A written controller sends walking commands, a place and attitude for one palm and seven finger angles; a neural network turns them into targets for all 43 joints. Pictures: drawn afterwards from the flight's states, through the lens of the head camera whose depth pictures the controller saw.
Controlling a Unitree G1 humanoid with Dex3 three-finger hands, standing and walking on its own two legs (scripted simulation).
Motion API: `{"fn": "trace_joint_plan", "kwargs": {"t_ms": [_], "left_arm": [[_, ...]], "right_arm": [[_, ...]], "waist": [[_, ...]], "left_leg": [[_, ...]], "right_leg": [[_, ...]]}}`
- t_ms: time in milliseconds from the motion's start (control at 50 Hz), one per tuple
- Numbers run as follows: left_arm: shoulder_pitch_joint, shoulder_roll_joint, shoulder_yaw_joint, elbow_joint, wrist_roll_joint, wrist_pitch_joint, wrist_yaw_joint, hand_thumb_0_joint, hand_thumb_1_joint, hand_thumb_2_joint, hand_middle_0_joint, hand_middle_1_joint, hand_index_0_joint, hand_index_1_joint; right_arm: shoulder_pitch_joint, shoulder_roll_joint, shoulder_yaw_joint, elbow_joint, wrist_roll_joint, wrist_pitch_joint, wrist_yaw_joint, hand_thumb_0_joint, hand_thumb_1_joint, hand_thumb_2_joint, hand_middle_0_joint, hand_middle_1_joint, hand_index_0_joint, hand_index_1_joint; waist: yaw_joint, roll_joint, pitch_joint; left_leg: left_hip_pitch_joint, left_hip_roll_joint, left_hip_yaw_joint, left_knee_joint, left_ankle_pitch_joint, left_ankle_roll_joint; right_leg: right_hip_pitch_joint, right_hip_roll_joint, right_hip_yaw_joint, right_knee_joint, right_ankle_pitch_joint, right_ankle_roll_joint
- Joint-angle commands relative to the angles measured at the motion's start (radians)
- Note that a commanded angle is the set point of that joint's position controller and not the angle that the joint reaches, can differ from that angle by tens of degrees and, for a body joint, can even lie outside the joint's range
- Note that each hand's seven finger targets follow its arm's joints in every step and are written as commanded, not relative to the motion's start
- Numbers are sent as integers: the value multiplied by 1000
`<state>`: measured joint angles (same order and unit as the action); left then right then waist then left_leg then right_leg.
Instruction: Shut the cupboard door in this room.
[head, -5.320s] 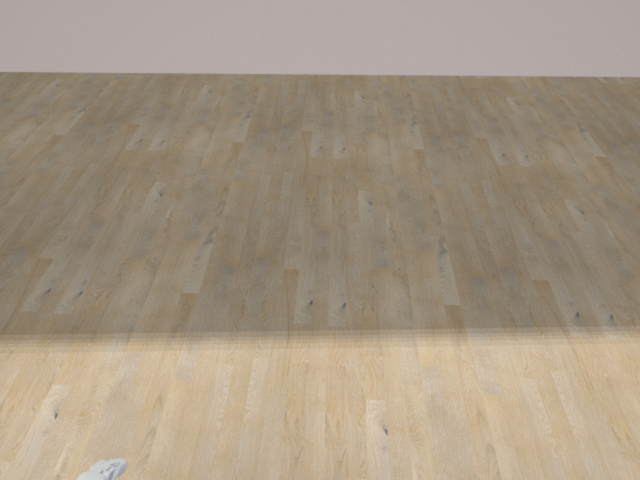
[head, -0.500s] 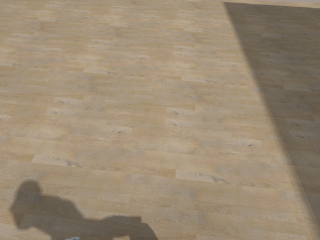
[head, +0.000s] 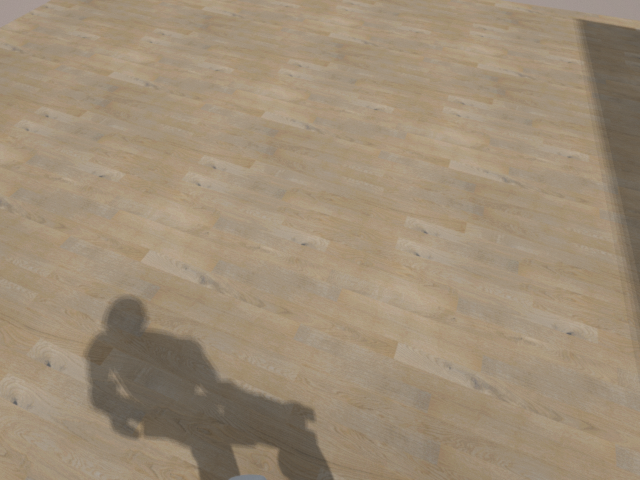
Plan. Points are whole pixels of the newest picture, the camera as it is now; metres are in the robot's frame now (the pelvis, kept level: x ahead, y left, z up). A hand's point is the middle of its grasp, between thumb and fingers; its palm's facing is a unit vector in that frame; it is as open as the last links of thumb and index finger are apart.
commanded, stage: turn or walk to find it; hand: left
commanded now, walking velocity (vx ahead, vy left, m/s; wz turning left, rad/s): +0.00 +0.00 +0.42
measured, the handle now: out of the picture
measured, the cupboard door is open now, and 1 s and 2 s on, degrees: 100 100 100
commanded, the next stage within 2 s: none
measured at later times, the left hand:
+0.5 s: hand out of the picture +0.06 +0.21 -0.14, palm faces +0.20 -0.94 -0.28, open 7.4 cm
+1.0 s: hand out of the picture -0.13 +0.22 -0.19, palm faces +0.44 -0.87 -0.23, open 7.4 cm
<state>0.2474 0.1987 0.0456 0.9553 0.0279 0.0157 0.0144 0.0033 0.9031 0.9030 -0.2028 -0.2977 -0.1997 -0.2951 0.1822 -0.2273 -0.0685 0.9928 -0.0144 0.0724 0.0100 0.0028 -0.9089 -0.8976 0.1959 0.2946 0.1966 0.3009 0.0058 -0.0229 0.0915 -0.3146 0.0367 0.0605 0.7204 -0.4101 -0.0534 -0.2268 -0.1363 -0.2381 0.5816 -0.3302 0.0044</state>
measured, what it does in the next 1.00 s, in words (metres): steps on the spot, turning left: left foot, then right foot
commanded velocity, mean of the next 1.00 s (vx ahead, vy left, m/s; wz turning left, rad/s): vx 0.00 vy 0.00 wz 0.42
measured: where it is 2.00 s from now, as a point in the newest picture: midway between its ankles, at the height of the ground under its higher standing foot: outside the picture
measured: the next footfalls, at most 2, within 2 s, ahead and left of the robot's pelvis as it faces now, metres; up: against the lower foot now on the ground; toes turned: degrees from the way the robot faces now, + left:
left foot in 0.04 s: +0.03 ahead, +0.13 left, +0.00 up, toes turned +6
right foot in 0.46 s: +0.04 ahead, -0.11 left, +0.00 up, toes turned +6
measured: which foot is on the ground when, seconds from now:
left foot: up 0.00-0.02, down 0.04-0.48, up 0.50-0.90, down 0.92-1.00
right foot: down 0.00-0.04, up 0.06-0.44, down 0.46-0.92, up 0.94-1.00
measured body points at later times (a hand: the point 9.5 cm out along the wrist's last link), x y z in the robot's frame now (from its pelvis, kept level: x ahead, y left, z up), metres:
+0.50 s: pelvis -0.02 -0.01 +0.00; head +0.01 -0.03 +0.45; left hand +0.04 +0.26 -0.12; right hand +0.08 -0.24 -0.16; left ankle -0.01 +0.12 -0.73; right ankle +0.00 -0.11 -0.73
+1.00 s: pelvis -0.06 +0.02 +0.00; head -0.04 +0.06 +0.44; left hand -0.15 +0.26 -0.17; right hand +0.13 -0.18 -0.13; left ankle -0.10 +0.11 -0.73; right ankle -0.02 -0.11 -0.69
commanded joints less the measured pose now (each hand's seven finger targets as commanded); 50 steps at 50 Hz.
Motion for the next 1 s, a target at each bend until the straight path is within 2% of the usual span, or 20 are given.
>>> {"fn": "trace_joint_plan", "kwargs": {"t_ms": [0, 20, 40, 100, 160, 300, 400, 420, 440, 460, 480, 520, 580, 780, 840, 860, 880, 900, 920, 980], "left_arm": [[42, 168, 50, -57, -16, 1, 10, 0, 900, 900, -200, -300, -200, -300], [18, 105, 30, -96, -18, 4, 5, 0, 900, 900, -200, -300, -200, -300], [-51, 117, 24, -104, -7, 17, 14, 0, 900, 900, -200, -300, -200, -300], [-69, 119, 35, -71, -10, 16, 0, 0, 900, 900, -200, -300, -200, -300], [-24, 114, 32, -48, -12, 16, -4, 0, 900, 900, -200, -300, -200, -300], [-79, 93, 26, -94, -16, 15, 3, 0, 900, 900, -200, -300, -200, -300], [19, 103, 28, -82, -21, -3, 10, 0, 900, 900, -200, -300, -200, -300], [49, 131, 35, -77, -17, -12, 14, 0, 900, 900, -200, -300, -200, -300], [68, 210, 49, -78, -1, -23, 22, 0, 900, 900, -200, -300, -200, -300], [59, 271, 57, -95, 2, -21, 21, 0, 900, 900, -200, -300, -200, -300], [29, 239, 60, -106, -8, -25, 25, 0, 900, 900, -200, -300, -200, -300], [-66, 179, 41, -121, -10, -22, 21, 0, 900, 900, -200, -300, -200, -300], [-82, 145, 31, -125, -7, -30, 23, 0, 900, 900, -200, -300, -200, -300], [51, 217, 52, -47, 7, -18, 19, 0, 900, 900, -200, -300, -200, -300], [20, 223, 57, -39, -1, -10, 16, 0, 900, 900, -200, -300, -200, -300], [17, 205, 53, -38, -9, -4, 13, 0, 900, 900, -200, -300, -200, -300], [41, 157, 49, -58, -18, 4, 9, 0, 900, 900, -200, -300, -200, -300], [6, 101, 27, -97, -16, 9, 4, 0, 900, 900, -200, -300, -200, -300], [-75, 122, 24, -97, -5, 25, 14, 0, 900, 900, -200, -300, -200, -300], [-54, 120, 35, -58, -9, 19, -3, 0, 900, 900, -200, -300, -200, -300]], "right_arm": [[69, -157, -23, -73, -4, -60, -1, 0, -900, -900, 200, 300, 200, 300], [113, -246, -42, -73, -6, -60, -5, 0, -900, -900, 200, 300, 200, 300], [151, -242, -43, -46, -5, -58, -15, 0, -900, -900, 200, 300, 200, 300], [22, -170, -20, -79, -8, -63, -31, 0, -900, -900, 200, 300, 200, 300], [0, -165, -16, -92, -3, -70, -31, 0, -900, -900, 200, 300, 200, 300], [29, -180, -32, -95, -12, -56, -23, 0, -900, -900, 200, 300, 200, 300], [-6, -171, -39, -114, -7, -49, -17, 0, -900, -900, 200, 300, 200, 300], [-3, -144, -37, -119, 0, -50, -13, 0, -900, -900, 200, 300, 200, 300], [10, -85, -27, -136, 8, -52, -6, 0, -900, -900, 200, 300, 200, 300], [-10, -70, -28, -162, 2, -46, -4, 0, -900, -900, 200, 300, 200, 300], [-6, -109, -38, -144, -10, -28, -8, 0, -900, -900, 200, 300, 200, 300], [9, -101, -43, -103, -10, -17, 3, 0, -900, -900, 200, 300, 200, 300], [56, -80, -35, -73, -10, -13, 10, 0, -900, -900, 200, 300, 200, 300], [-58, -52, -7, -92, 6, -28, 6, 0, -900, -900, 200, 300, 200, 300], [19, -61, -4, -74, 6, -41, 0, 0, -900, -900, 200, 300, 200, 300], [50, -83, -8, -68, 5, -49, 2, 0, -900, -900, 200, 300, 200, 300], [74, -167, -27, -74, -2, -62, -1, 0, -900, -900, 200, 300, 200, 300], [110, -251, -44, -74, -5, -58, -6, 0, -900, -900, 200, 300, 200, 300], [142, -241, -46, -50, -6, -57, -18, 0, -900, -900, 200, 300, 200, 300], [4, -171, -20, -80, -7, -63, -31, 0, -900, -900, 200, 300, 200, 300]], "waist": [[-30, 92, -190], [-52, 337, -171], [-87, 289, -184], [-31, 211, -93], [-14, 163, -119], [-39, 172, -113], [12, 166, -152], [27, 91, -162], [33, -143, -171], [42, -249, -124], [36, -258, -120], [-14, -107, -40], [-29, -124, -47], [48, -177, -104], [2, -155, -143], [-18, -84, -157], [-31, 147, -187], [-53, 352, -156], [-91, 294, -148], [-20, 199, -94]], "left_leg": [[288, 140, -152, -348, 409, 85], [347, 359, -403, -369, 755, 213], [277, 365, -388, -381, 678, 257], [180, 243, -281, -383, 589, 220], [200, 201, -225, -380, 634, 209], [172, 197, -317, -376, 548, 227], [64, 141, -340, -286, 512, 180], [-21, 91, -312, -222, 401, 133], [-191, -28, -178, -48, 151, 64], [-249, -101, -105, 165, -154, 27], [-234, -59, -166, 320, -155, 33], [-244, -34, -148, 483, -28, 24], [-236, -13, -105, 498, 56, -3], [-95, -9, 5, 75, -74, -2], [53, -17, 40, -151, 73, 11], [165, -2, 17, -295, 196, 24], [301, 168, -204, -374, 358, 93], [316, 369, -420, -405, 636, 212], [225, 361, -417, -423, 552, 232], [177, 239, -279, -403, 520, 211]], "right_leg": [[-110, -107, 59, 148, 242, 16], [-317, 5, 53, 337, -287, 75], [-293, 13, 154, 463, -328, 62], [-323, 8, 212, 540, -140, 65], [-279, 26, 201, 481, -95, 75], [-197, 68, 197, 262, -125, 75], [30, 100, 178, -77, 57, 59], [145, 55, 216, -205, 136, 48], [251, -159, 432, -281, 171, -20], [160, -345, 562, -316, 274, -130], [67, -331, 552, -334, 218, -162], [-9, -225, 402, -320, 164, -131], [20, -171, 265, -290, 254, -106], [129, -233, 222, -203, 453, -149], [87, -218, 158, -106, 437, -93], [17, -187, 119, -17, 371, -44], [-165, -92, 60, 156, 137, 25], [-343, 6, 70, 341, -300, 75], [-313, 7, 169, 457, -294, 66], [-334, 8, 212, 539, -113, 69]]}}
